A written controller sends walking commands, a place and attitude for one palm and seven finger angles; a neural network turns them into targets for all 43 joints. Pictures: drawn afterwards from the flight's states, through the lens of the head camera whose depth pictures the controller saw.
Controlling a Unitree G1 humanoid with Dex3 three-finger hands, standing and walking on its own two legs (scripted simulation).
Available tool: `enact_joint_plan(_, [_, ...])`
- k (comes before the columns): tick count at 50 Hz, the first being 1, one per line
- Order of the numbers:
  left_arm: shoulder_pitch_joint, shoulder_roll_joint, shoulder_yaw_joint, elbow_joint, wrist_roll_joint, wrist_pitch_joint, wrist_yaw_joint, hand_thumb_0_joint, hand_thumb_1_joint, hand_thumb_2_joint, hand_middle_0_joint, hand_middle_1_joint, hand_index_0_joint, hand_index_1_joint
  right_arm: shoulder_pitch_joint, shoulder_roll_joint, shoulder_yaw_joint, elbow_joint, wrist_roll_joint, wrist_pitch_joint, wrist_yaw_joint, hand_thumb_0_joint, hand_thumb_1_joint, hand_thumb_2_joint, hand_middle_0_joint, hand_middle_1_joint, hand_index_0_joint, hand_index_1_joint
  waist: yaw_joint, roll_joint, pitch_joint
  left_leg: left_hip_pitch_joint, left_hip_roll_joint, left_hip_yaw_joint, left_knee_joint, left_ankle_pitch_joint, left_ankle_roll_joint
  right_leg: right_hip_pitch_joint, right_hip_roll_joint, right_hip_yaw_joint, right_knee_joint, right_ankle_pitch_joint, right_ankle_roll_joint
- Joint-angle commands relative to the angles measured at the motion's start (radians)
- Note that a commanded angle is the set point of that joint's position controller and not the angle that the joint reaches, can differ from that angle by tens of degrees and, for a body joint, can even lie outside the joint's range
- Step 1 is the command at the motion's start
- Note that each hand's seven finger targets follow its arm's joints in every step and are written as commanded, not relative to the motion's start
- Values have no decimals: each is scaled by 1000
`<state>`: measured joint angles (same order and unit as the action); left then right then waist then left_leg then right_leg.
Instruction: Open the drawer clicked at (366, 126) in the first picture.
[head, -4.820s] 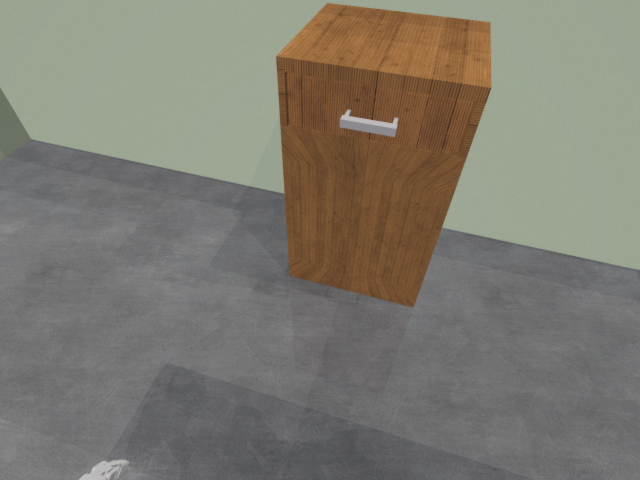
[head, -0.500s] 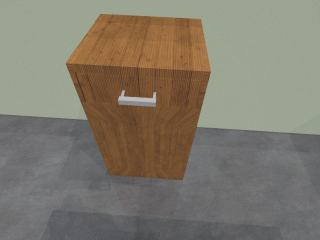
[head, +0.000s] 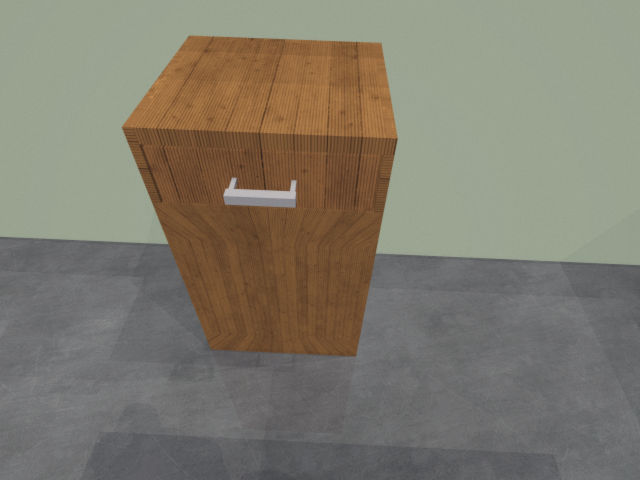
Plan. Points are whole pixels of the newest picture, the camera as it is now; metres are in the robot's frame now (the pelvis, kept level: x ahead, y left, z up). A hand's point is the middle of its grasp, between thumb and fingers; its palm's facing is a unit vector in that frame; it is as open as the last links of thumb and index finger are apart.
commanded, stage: come to a stop and stand still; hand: left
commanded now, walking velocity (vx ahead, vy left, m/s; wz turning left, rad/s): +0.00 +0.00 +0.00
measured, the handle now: (262, 190) +0.63 +0.14 -0.02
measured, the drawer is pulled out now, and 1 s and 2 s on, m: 0.00 0.00 0.00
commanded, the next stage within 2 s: look again from close up in 0.08 s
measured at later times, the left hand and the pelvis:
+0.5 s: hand out of the picture +0.05 +0.19 -0.18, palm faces +0.05 -0.98 -0.19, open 7.4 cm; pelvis +0.02 +0.02 -0.01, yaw +1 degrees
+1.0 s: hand out of the picture -0.04 +0.21 -0.18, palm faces +0.02 -0.98 -0.18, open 7.4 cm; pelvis -0.01 +0.03 +0.00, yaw +0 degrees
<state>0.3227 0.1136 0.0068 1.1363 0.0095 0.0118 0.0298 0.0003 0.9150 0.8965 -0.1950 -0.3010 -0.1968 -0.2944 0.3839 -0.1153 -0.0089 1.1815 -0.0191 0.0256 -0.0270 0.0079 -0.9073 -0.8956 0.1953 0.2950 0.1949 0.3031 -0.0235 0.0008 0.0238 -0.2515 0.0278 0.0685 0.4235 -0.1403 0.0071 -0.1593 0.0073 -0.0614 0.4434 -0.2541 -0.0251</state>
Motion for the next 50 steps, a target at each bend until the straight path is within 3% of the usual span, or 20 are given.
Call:
enact_joint_plan(1, [64,85,19,-22,-1,-14,9,0,900,900,-200,-300,-200,-300,45,-67,-9,-34,1,-20,-8,0,-900,-900,200,300,200,300,12,0,99,10,62,-106,-88,-176,9,-166,-108,135,-170,-193,-12])
enact_joint_plan(8, [102,57,11,-3,-1,-22,12,0,900,900,-200,-300,-200,-300,37,-60,-9,-35,6,-30,-14,0,-900,-900,200,300,200,300,17,9,84,23,75,-114,-98,-130,13,-135,-101,121,-146,-75,-9])
enact_joint_plan(9, [34,251,-3,-115,30,-40,8,0,900,900,-200,-300,-200,-300,-11,-211,-20,-163,0,-36,6,0,-900,-900,200,300,200,300,-22,-31,185,-34,38,-126,-24,-56,-1,-161,-79,83,-105,-23,-26])
enact_joint_plan(10, [41,160,21,-109,16,-43,15,0,900,900,-200,-300,-200,-300,-37,-176,-27,-187,-9,-57,-6,0,-900,-900,200,300,200,300,9,49,26,-24,69,-131,25,-127,16,-135,-123,110,-63,-94,-32])
enact_joint_plan(12, [73,126,12,-107,13,-43,17,0,900,900,-200,-300,-200,-300,2,-109,-22,-177,-9,-52,-14,0,-900,-900,200,300,200,300,-6,1,-65,6,40,-113,99,-76,17,-115,-150,145,-89,-53,-48])
enact_joint_plan(15, [48,120,16,-141,14,-31,18,0,900,900,-200,-300,-200,-300,27,-85,-18,-199,-10,-37,-7,0,-900,-900,200,300,200,300,-18,-92,-1,-21,23,-82,138,-79,19,-176,-160,156,-105,-96,-57])
enact_joint_plan(16, [47,120,19,-149,14,-31,19,0,900,900,-200,-300,-200,-300,25,-88,-19,-201,-7,-38,-6,0,-900,-900,200,300,200,300,-14,-83,21,-29,29,-84,118,-58,21,-176,-150,147,-91,-68,-55])
enact_joint_plan(18, [67,121,19,-160,13,-30,19,0,900,900,-200,-300,-200,-300,8,-111,-20,-209,-2,-45,-7,0,-900,-900,200,300,200,300,3,-7,40,-33,56,-108,74,31,33,-138,-114,114,-33,48,-42])
enact_joint_plan(20, [95,122,18,-163,13,-28,21,0,900,900,-200,-300,-200,-300,0,-129,-20,-209,0,-50,-8,0,-900,-900,200,300,200,300,17,43,19,-14,80,-126,72,175,46,-95,-94,80,19,150,-28])
enact_joint_plan(24, [101,135,17,-178,11,-22,22,0,900,900,-200,-300,-200,-300,-28,-156,-21,-218,1,-49,-9,0,-900,-900,200,300,200,300,28,31,15,-2,91,-127,66,235,52,-64,-86,70,26,170,-14])
enact_joint_plan(31, [67,150,17,-198,10,-15,18,0,900,900,-200,-300,-200,-300,-85,-175,-23,-229,1,-42,0,0,-900,-900,200,300,200,300,26,38,32,-20,85,-135,-7,48,46,-60,-92,74,-10,93,-1])
enact_joint_plan(38, [67,148,14,-185,13,-17,14,0,900,900,-200,-300,-200,-300,-96,-181,-25,-218,3,-37,8,0,-900,-900,200,300,200,300,23,-5,47,-35,84,-153,-83,-128,40,-59,-97,74,-50,41,6])
enact_joint_plan(41, [76,143,12,-173,14,-15,14,0,900,900,-200,-300,-200,-300,-92,-185,-26,-206,4,-33,11,0,-900,-900,200,300,200,300,23,21,51,-45,90,-173,-127,-218,38,-62,-92,66,-53,4,12])
enact_joint_plan(44, [117,127,11,-147,21,-7,7,0,900,900,-200,-300,-200,-300,-78,-205,-34,-183,1,-23,9,0,-900,-900,200,300,200,300,21,60,33,-43,125,-227,-205,-441,48,-71,-54,24,-13,-121,17])
enact_joint_plan(46, [140,113,17,-139,30,7,-1,0,900,900,-200,-300,-200,-300,-76,-232,-48,-179,-2,-13,2,0,-900,-900,200,300,200,300,23,101,68,-90,171,-279,-267,-584,67,-94,-24,-13,52,-167,18])
enact_joint_plan(49, [189,92,22,-123,33,21,-14,0,900,900,-200,-300,-200,-300,-86,-252,-60,-179,-5,-7,-6,0,-900,-900,200,300,200,300,39,120,87,-150,213,-305,-298,-616,95,-75,-10,-32,121,-156,5])
enact_joint_plan(50, [210,80,25,-117,30,25,-19,0,900,900,-200,-300,-200,-300,-90,-248,-62,-177,-8,-6,-8,0,-900,-900,200,300,200,300,44,120,74,-145,211,-287,-295,-591,92,-60,-7,-39,102,-146,1])
